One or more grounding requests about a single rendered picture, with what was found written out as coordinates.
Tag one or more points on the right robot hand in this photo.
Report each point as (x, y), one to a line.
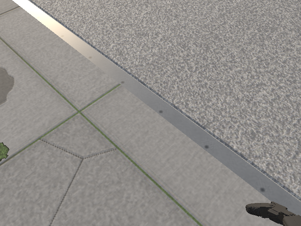
(275, 212)

